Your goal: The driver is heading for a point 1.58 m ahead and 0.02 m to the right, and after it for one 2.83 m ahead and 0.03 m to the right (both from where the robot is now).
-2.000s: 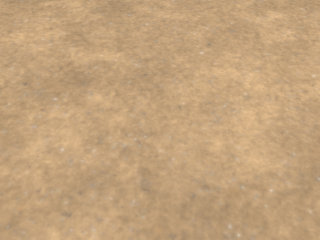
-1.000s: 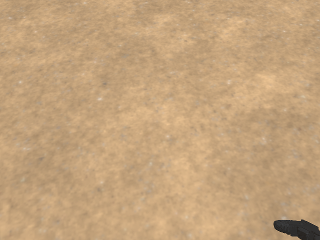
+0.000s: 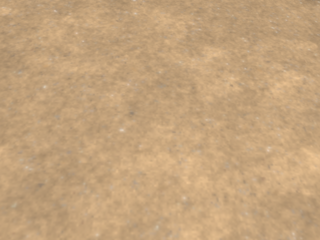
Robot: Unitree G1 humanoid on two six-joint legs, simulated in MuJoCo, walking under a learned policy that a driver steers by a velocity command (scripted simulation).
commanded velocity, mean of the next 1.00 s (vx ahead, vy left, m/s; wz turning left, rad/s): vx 0.01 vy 0.00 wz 0.20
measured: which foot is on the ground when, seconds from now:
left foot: down 0.00-1.00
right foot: up 0.00-0.34, down 0.36-1.00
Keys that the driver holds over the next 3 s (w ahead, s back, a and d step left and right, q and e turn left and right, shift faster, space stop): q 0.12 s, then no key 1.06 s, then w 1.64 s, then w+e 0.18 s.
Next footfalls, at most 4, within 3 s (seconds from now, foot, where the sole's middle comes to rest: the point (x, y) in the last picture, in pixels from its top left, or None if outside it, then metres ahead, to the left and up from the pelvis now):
0.36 right None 0.07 -0.14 -0.77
1.84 left None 0.38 0.17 -0.77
2.36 right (156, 183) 0.72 -0.02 -0.77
2.92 left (99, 132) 0.99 0.26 -0.77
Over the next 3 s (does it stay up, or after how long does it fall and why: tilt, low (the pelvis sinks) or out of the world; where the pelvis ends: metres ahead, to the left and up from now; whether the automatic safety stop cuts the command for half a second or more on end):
stays up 0.87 0.15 -0.01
